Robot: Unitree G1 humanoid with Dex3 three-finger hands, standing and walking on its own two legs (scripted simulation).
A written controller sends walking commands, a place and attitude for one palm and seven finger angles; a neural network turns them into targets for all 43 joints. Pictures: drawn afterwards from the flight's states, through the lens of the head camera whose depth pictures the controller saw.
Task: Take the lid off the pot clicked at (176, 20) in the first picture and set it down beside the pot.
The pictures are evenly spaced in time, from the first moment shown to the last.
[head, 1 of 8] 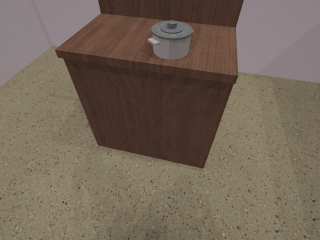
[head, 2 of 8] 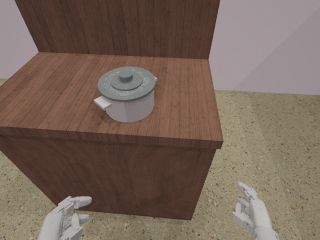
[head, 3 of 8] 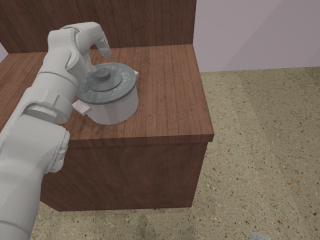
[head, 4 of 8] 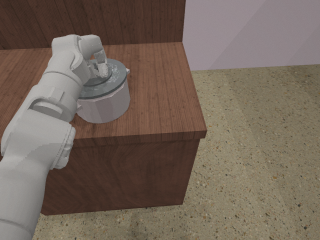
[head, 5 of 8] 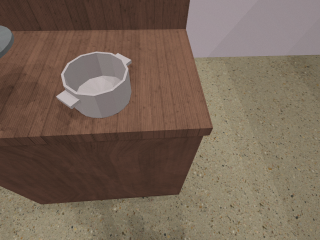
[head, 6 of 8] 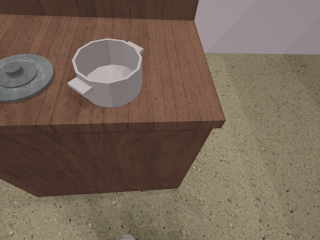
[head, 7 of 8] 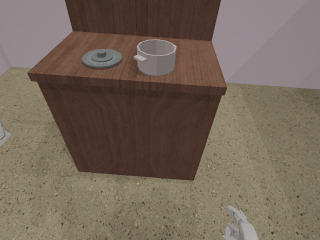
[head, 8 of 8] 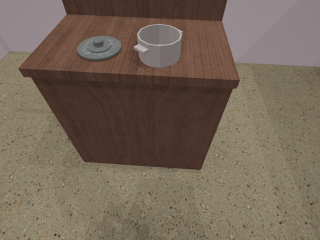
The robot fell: no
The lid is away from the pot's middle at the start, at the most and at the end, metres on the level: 0.00 0.25 0.25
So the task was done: yes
